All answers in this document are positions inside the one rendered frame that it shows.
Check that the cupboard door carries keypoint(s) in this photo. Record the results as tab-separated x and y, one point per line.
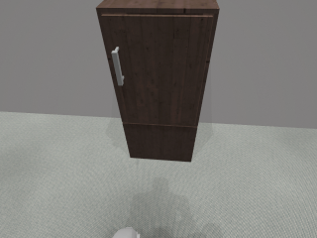
162	59

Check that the handle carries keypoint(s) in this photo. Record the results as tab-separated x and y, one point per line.
117	66

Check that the robot left thigh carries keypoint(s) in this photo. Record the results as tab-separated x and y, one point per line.
127	233

